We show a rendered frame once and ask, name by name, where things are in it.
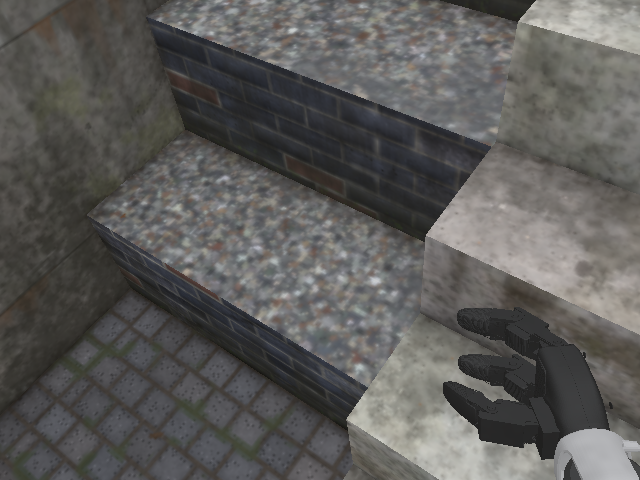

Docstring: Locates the right robot hand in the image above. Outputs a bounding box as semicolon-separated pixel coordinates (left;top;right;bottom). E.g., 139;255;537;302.
443;307;613;460

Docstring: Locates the robot right forearm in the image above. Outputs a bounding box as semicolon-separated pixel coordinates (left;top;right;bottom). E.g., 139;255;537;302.
554;428;640;480

